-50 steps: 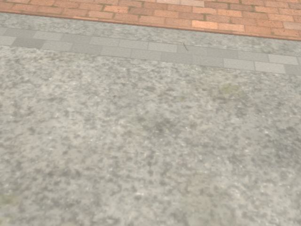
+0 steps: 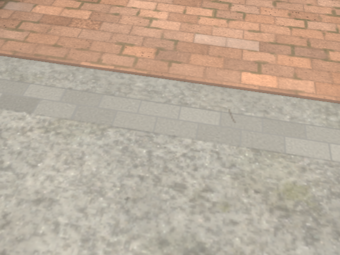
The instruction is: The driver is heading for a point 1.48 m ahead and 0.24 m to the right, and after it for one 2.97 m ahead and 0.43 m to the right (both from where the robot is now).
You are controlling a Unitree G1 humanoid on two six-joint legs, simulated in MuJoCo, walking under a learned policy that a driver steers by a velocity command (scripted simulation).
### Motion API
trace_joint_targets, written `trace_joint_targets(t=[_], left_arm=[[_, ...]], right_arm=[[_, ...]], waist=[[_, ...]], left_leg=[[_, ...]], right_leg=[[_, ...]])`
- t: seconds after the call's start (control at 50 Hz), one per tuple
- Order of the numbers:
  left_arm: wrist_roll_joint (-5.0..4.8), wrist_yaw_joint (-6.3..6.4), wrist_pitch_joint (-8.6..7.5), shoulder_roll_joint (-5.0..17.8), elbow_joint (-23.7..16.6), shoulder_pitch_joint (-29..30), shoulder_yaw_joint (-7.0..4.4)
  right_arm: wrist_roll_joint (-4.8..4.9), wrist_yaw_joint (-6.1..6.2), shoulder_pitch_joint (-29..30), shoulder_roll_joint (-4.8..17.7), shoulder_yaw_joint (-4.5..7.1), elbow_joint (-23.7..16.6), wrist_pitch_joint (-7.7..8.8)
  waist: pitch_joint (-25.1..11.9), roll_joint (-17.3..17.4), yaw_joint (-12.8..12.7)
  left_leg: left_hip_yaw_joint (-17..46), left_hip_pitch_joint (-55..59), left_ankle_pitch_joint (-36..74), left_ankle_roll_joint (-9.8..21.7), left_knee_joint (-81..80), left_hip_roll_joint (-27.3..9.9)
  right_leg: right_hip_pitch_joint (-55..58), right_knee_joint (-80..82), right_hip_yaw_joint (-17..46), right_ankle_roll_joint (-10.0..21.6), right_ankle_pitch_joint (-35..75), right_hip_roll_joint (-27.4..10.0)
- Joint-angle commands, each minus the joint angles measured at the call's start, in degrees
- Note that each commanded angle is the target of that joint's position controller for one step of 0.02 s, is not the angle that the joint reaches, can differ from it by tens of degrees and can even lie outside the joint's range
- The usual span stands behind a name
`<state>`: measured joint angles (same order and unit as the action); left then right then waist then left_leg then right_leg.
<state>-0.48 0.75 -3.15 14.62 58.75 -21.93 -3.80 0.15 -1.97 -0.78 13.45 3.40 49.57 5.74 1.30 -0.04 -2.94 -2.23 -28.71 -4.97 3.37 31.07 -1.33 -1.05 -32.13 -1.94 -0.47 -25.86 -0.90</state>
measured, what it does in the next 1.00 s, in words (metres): walks ahead, turning right: right foot, then left foot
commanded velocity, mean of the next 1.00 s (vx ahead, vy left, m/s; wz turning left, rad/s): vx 0.09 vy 0.00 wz -0.29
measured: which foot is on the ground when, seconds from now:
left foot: down 0.00-0.52, up 0.54-0.96, down 0.98-1.00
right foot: up 0.00-0.50, down 0.52-0.98, up 1.00-1.00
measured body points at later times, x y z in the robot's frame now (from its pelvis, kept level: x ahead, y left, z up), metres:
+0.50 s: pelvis +0.13 +0.00 +0.02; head +0.16 -0.02 +0.47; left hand +0.30 +0.25 -0.09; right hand +0.20 -0.30 -0.12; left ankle +0.12 +0.10 -0.72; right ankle +0.14 -0.11 -0.71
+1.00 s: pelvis +0.16 +0.00 +0.01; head +0.19 -0.01 +0.46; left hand +0.39 +0.20 -0.10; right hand +0.18 -0.31 -0.10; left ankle +0.21 +0.12 -0.72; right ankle +0.14 -0.11 -0.72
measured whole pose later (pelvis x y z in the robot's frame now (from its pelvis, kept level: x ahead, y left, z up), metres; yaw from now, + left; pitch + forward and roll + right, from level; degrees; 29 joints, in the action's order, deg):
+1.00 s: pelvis +0.16 +0.00 +0.01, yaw -19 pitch +1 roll +0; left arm 0.5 1.7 0.7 15.5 46.8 -6.5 -3.1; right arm -0.2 1.1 -6.1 15.9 4.1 52.8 0.5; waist 1.7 -0.5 0.6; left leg 1.1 -14.9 -14.2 -0.2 28.2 -0.5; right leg -16.7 -30.5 6.3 1.5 -15.0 4.1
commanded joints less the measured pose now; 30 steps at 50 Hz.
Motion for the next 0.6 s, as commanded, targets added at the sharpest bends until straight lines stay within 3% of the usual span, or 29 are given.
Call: trace_joint_targets(t=[0.02, 0.04, 0.06, 0.08, 0.1, 0.14, 0.18, 0.26, 0.36, 0.46, 0.5, 0.52, 0.54, 0.56, 0.58, 0.6], left_arm=[[0.08, -0.42, -2.57, 2.6, -2.4, -5.9, 0.63], [-1.39, -0.42, -3.09, 6.3, -3.8, -1.0, -0.41], [-1.44, -0.03, -2.95, 6.5, -4.6, 2.6, -0.4], [-0.71, 0.5, -2.34, 6.2, -4.8, 4.7, -0.81], [-0.32, 0.83, -1.4, 5.7, -4.8, 4.1, -1.1], [0.01, 1.05, 0.17, 2.4, -4.0, 1.7, -0.73], [-0.12, 1.34, 1.12, 1.3, -4.2, 2.2, -0.53], [-0.13, 1.13, 2.47, 3.5, -6.9, 9.0, -0.74], [-0.24, 0.58, 3.95, 4.7, -10.4, 15.1, -1.67], [-0.83, -0.83, 4.03, 4.0, -12.7, 16.2, -2.06], [-0.59, -1.53, 3.76, 4.8, -12.1, 13.0, -2.57], [-0.24, -1.07, 3.68, 9.1, -12.0, 10.7, -4.0], [0.49, -0.06, 3.74, 15.9, -12.6, 8.1, -5.46], [1.61, -0.38, 3.06, 14.0, -12.7, 5.3, -4.51], [1.44, -0.62, 2.12, 12.7, -13.4, 6.8, -4.18], [0.62, -0.25, 1.48, 11.9, -14.3, 10.5, -4.16]], right_arm=[[-0.42, 0.44, -23.7, 13.1, 3.44, 3.4, -0.22], [-0.1, 0.54, -18.6, 10.5, 2.5, 2.6, -0.1], [-0.22, 0.63, -13.1, 8.5, 1.72, 1.4, -0.08], [-0.33, 0.53, -9.6, 6.6, 1.09, 1.2, -0.02], [-0.84, 0.53, -8.3, 5.3, 0.66, 1.5, 0.14], [-1.78, 0.57, -7.7, 4.4, 0.15, 2.7, 0.23], [-2.21, 1.34, -6.6, 5.8, 0.32, 3.4, 0.36], [-1.45, 3.15, -6.3, 10.2, 1.49, 3.8, -1.04], [-0.64, 4.78, -7.9, 10.4, 2.09, 3.9, -3.73], [0.39, 5.72, -7.0, 11.8, 2.98, 2.2, -5.89], [1.19, 5.85, -7.1, 11.7, 3.15, 2.1, -6.47], [0.39, 5.54, -9.0, 10.3, 2.94, 2.0, -6.29], [-2.08, 4.86, -6.4, 6.7, 1.83, -1.0, -5.65], [-1.88, 4.39, -2.3, 6.2, 1.52, -2.8, -5.01], [-0.45, 3.81, -1.5, 8.1, 2.04, -2.8, -4.71], [0.56, 3.82, -1.7, 8.6, 2.28, -2.2, -4.73]], waist=[[-25.6, 13.0, 8.8], [-17.8, 9.9, 8.0], [-12.8, 5.4, 6.1], [-8.8, 2.6, 4.6], [-7.8, 3.6, 2.6], [-7.4, 4.4, 0.5], [-7.2, 5.3, -0.7], [-7.0, 5.6, 1.3], [-3.0, 4.5, 3.7], [-3.4, 5.4, 3.3], [-4.8, 4.7, 1.2], [-7.0, -1.9, 1.4], [-8.4, -16.6, 2.2], [-12.9, -15.1, -0.8], [-12.3, -8.8, -0.2], [-10.3, -6.2, 1.5]], left_leg=[[38.5, 50.6, 23.1, 17.4, -8.6, -22.6], [28.8, 43.6, 27.2, 14.7, -8.1, -20.4], [21.0, 35.3, 31.4, 12.7, -8.7, -18.0], [16.2, 27.6, 32.4, 11.4, -10.6, -15.7], [13.5, 22.3, 33.0, 10.2, -12.3, -14.2], [9.6, 16.1, 36.1, 10.6, -14.4, -12.5], [5.5, 14.6, 38.1, 10.8, -15.4, -12.0], [2.1, 15.7, 28.6, 10.0, -17.5, -12.6], [3.5, 21.1, 11.2, 10.3, -18.2, -16.0], [2.4, 26.5, 17.1, 8.0, -11.0, -17.3], [-1.1, 24.8, 17.6, 3.7, -3.9, -14.5], [-5.1, 19.2, 11.2, -0.6, 5.7, -10.1], [-8.6, 0.9, -17.0, -5.8, 22.1, -1.3], [0.5, -7.4, -36.1, -6.8, 33.7, 3.9], [4.9, -9.6, -33.9, -6.3, 38.7, 2.0], [5.9, -11.2, -28.7, -5.8, 38.3, 0.7]], right_leg=[[-34.4, -44.4, 9.0, -0.1, -10.2, 5.0], [-37.7, -46.8, 9.5, 0.6, -8.3, 2.1], [-37.0, -43.9, 7.2, 0.7, -4.1, -1.3], [-34.9, -39.9, 5.8, 0.4, -1.1, -3.2], [-30.4, -36.5, 5.9, 0.6, 1.1, -4.8], [-23.9, -31.0, 5.5, 0.3, 3.9, -5.0], [-22.7, -23.4, 5.3, -0.3, 7.4, -4.7], [-21.9, -14.5, 3.7, -0.6, 15.1, -4.0], [-27.8, -12.7, 3.1, -0.3, 10.0, -4.5], [-25.8, -4.6, -0.9, 0.7, 6.7, -2.2], [-17.4, 6.8, -2.1, 3.1, 18.2, -0.1], [-8.9, 10.0, 4.9, 6.0, 33.8, -3.4], [2.9, 7.8, 23.4, 14.4, 62.3, -16.3], [5.9, 9.1, 31.2, 23.2, 64.9, -22.1], [5.5, 9.6, 27.5, 22.1, 61.0, -19.7], [4.2, 9.2, 22.8, 18.4, 56.3, -16.1]])
Keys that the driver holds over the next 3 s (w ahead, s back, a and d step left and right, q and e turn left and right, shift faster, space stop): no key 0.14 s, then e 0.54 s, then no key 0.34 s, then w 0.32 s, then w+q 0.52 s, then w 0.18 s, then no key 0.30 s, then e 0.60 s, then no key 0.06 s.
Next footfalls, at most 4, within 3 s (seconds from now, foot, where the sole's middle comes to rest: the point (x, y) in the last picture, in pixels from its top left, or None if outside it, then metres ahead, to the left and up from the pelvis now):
0.52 right None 0.17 -0.12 -0.76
0.98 left None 0.24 0.10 -0.76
1.28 right None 0.16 -0.13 -0.76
1.74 left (180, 225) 0.57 0.00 -0.76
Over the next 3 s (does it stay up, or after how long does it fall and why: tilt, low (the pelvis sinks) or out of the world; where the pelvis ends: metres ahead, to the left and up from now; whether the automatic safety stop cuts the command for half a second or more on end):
stays up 0.76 -0.11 0.01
